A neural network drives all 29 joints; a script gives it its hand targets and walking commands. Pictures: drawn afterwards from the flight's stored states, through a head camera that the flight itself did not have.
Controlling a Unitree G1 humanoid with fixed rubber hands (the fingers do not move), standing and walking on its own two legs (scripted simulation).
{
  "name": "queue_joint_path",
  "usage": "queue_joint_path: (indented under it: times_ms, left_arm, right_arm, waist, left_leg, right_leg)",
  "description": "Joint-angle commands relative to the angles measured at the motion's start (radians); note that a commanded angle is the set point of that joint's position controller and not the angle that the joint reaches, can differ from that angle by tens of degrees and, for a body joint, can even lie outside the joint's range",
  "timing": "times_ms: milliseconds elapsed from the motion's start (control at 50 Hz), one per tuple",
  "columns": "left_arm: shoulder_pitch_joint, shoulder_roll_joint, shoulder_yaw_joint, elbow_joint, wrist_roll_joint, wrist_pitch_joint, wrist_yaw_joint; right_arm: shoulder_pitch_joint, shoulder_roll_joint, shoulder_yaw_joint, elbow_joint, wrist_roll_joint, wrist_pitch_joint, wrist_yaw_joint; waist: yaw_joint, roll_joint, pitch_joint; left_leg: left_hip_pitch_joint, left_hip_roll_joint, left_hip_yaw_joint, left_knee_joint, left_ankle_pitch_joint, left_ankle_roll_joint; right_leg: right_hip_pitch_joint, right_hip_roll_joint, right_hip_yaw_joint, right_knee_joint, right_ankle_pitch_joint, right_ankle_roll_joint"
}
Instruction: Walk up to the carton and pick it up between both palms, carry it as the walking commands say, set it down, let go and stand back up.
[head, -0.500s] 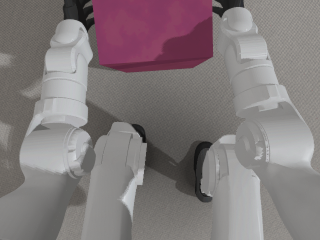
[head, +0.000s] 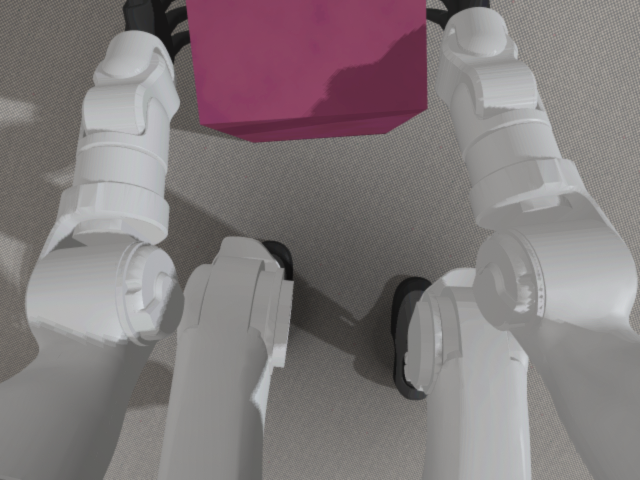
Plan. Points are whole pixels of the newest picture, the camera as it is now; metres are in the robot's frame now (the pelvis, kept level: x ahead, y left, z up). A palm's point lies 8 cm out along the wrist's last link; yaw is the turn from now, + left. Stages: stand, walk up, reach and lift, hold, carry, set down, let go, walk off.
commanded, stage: set down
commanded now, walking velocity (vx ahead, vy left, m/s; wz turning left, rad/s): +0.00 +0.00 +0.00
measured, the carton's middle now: (310, 35) +0.54 +0.10 -0.25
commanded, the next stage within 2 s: none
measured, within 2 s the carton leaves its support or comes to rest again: neither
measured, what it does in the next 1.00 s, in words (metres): stands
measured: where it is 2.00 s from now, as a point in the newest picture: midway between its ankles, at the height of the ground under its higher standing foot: (338, 339)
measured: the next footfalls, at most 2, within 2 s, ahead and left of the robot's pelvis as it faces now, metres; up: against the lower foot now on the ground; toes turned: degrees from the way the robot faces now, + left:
none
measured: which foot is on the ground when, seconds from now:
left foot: down 0.00-1.00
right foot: down 0.00-1.00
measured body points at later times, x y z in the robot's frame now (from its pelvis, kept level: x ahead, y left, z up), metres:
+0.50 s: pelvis +0.00 +0.00 +0.00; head +0.36 +0.03 +0.25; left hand +0.50 +0.25 -0.18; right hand +0.56 -0.04 -0.18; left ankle +0.12 +0.14 -0.34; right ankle +0.10 -0.12 -0.34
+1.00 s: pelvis +0.00 +0.00 +0.00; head +0.36 +0.03 +0.25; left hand +0.50 +0.25 -0.18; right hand +0.56 -0.04 -0.18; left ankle +0.12 +0.14 -0.34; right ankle +0.10 -0.12 -0.34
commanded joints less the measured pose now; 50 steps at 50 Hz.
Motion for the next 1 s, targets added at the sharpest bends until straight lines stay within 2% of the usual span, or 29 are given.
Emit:
queue_joint_path:
  times_ms: [0,220,720,880,920,980]
  left_arm:
    - [-0.604,-0.817,-0.317,-0.151,-0.104,-0.058,-0.254]
    - [-0.601,-0.790,-0.310,-0.114,-0.107,-0.069,-0.252]
    - [-0.553,-0.693,-0.209,-0.028,-0.035,-0.071,-0.251]
    - [-0.509,-0.492,-0.140,0.009,-0.019,-0.106,-0.194]
    - [-0.476,-0.379,-0.109,0.033,-0.018,-0.125,-0.161]
    - [-0.407,-0.126,-0.044,0.062,-0.020,-0.166,-0.081]
  right_arm:
    - [-0.551,0.904,0.303,-0.131,0.087,-0.051,0.257]
    - [-0.516,0.858,0.277,-0.091,0.066,-0.058,0.262]
    - [-0.484,0.744,0.200,-0.024,0.002,-0.056,0.268]
    - [-0.462,0.548,0.171,-0.024,-0.001,-0.079,0.223]
    - [-0.442,0.435,0.156,-0.019,0.005,-0.089,0.197]
    - [-0.394,0.181,0.126,-0.018,0.022,-0.106,0.132]
  waist:
    - [0.078,-0.106,-1.143]
    - [0.060,-0.092,-1.057]
    - [0.049,-0.098,-0.906]
    - [0.052,-0.093,-0.927]
    - [0.054,-0.093,-0.936]
    - [0.056,-0.099,-0.957]
  left_leg:
    - [0.618,-0.085,0.135,-0.110,0.388,0.012]
    - [0.584,-0.084,0.128,-0.106,0.361,0.008]
    - [0.521,-0.076,0.122,-0.099,0.265,0.013]
    - [0.537,-0.069,0.127,-0.099,0.259,0.003]
    - [0.543,-0.065,0.129,-0.102,0.255,0.000]
    - [0.562,-0.056,0.130,-0.109,0.251,-0.004]
  right_leg:
    - [0.462,0.054,-0.107,-0.175,0.295,-0.028]
    - [0.427,0.047,-0.101,-0.169,0.274,-0.032]
    - [0.383,0.033,-0.092,-0.169,0.198,-0.031]
    - [0.421,0.021,-0.093,-0.170,0.199,-0.021]
    - [0.442,0.013,-0.092,-0.172,0.199,-0.016]
    - [0.484,-0.005,-0.088,-0.177,0.201,-0.008]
